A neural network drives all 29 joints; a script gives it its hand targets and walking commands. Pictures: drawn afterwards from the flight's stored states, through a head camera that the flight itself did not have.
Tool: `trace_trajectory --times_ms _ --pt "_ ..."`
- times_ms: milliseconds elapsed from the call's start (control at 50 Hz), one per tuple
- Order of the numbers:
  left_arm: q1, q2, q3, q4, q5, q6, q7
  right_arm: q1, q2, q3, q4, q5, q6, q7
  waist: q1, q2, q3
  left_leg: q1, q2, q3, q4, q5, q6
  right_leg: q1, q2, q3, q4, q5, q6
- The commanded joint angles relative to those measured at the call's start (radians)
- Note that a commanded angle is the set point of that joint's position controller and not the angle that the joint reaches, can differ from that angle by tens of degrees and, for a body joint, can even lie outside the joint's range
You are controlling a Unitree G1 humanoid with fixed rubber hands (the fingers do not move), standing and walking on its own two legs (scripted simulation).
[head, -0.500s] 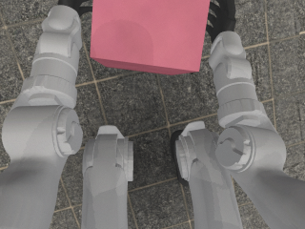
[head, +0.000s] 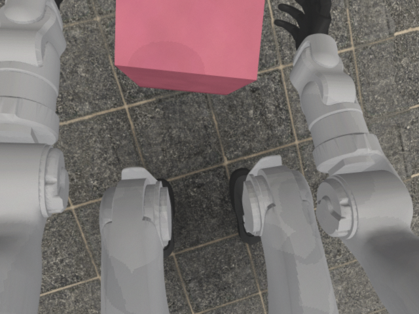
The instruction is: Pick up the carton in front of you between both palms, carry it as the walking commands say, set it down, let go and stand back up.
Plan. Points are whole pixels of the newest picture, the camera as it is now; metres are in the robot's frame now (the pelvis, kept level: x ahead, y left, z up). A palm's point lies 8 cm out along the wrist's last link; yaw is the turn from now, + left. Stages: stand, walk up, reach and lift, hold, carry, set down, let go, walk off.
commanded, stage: set down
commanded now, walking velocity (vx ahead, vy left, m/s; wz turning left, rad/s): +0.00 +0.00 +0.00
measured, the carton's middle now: (189, 30) +0.56 +0.02 -0.27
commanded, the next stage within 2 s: let go in 0.82 s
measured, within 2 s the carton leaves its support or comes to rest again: neither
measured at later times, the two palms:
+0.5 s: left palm out of the picture +0.56 +0.23 +0.02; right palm out of the picture +0.51 -0.16 +0.03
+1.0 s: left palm out of the picture +0.54 +0.24 +0.16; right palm out of the picture +0.50 -0.16 +0.16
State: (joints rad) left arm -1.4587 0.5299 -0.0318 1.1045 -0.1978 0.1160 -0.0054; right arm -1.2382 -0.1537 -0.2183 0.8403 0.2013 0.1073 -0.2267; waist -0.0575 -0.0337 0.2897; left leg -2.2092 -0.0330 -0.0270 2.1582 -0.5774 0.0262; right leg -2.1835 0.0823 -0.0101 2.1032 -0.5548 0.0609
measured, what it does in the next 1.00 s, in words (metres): rises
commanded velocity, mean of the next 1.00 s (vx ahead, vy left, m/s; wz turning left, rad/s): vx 0.00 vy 0.00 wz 0.00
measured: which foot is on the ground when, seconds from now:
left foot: down 0.00-1.00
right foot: down 0.00-1.00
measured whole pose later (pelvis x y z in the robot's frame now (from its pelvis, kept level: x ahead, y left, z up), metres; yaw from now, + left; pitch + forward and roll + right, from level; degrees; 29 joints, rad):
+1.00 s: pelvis +0.05 +0.01 +0.26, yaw +3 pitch +44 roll -2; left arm -1.03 0.34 0.27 0.92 0.11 0.14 -0.07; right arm -0.79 -0.05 -0.32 0.62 -0.05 0.14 -0.09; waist -0.06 0.01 -0.09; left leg -1.53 -0.06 -0.05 1.11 -0.34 0.02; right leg -1.51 0.03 0.04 1.08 -0.33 0.04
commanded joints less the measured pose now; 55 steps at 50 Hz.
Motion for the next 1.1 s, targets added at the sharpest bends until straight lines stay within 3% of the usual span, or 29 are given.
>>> trace_trajectory --times_ms 0,160,420,800,900,1000,1080 --pt "-0.238 0.111 0.068 -0.095 0.043 0.007 -0.003 -0.167 -0.107 -0.05 -0.138 -0.051 0.01 -0.011 -0.021 0.16 -1.292 0.754 0.005 0.014 -0.286 0.255 -0.011 0.522 0.003 -0.108 -0.228 0.221 -0.008" --pt "-0.149 0.059 0.152 -0.081 0.127 -0.007 -0.034 -0.079 -0.028 -0.088 -0.134 -0.106 0.013 0.022 -0.009 0.142 -1.21 0.675 -0.006 0.018 -0.41 0.302 -0.016 0.515 0.013 -0.093 -0.355 0.275 0.006" --pt "-0.098 0.074 0.187 -0.245 0.153 0.045 -0.067 0.007 -0.028 -0.086 -0.305 -0.111 0.063 0.025 -0.019 0.189 -1.424 0.985 -0.025 0.033 -0.635 0.41 -0.027 0.693 0.016 -0.097 -0.591 0.34 0.009" --pt "0.049 -0.006 0.268 -0.2 0.245 0.018 -0.104 0.169 0.032 -0.136 -0.301 -0.197 0.041 0.088 -0.028 0.166 -1.277 1.255 -0.026 -0.003 -1.013 0.532 -0.034 0.888 -0.003 -0.068 -0.975 0.422 0.021" --pt "0.176 -0.054 0.307 -0.226 0.298 0.007 -0.085 0.281 0.03 -0.125 -0.306 -0.239 0.022 0.119 -0.011 0.158 -1.319 1.397 -0.024 -0.015 -1.094 0.635 -0.04 0.975 -0.002 -0.066 -1.053 0.475 0.016" --pt "0.432 -0.145 0.323 -0.362 0.326 0.001 -0.024 0.501 -0.02 -0.078 -0.349 -0.284 -0.006 0.177 0.0 0.147 -1.372 1.616 -0.019 -0.037 -1.17 0.799 -0.051 1.058 0.0 -0.064 -1.131 0.526 -0.005" --pt "0.604 -0.193 0.293 -0.502 0.298 -0.018 0.01 0.634 -0.067 -0.028 -0.398 -0.291 -0.023 0.229 -0.005 0.114 -1.278 1.652 -0.012 -0.042 -1.255 0.763 -0.053 1.19 -0.011 -0.042 -1.201 0.536 -0.025"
